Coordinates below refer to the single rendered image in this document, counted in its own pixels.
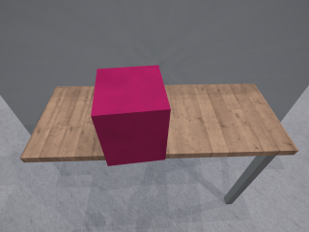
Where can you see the table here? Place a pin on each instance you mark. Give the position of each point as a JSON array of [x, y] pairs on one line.
[[206, 121]]

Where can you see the carton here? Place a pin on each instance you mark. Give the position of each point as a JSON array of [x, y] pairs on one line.
[[131, 114]]

